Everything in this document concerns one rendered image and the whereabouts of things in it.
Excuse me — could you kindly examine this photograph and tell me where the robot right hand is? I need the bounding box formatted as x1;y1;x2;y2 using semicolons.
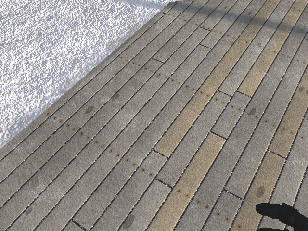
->
255;203;308;231

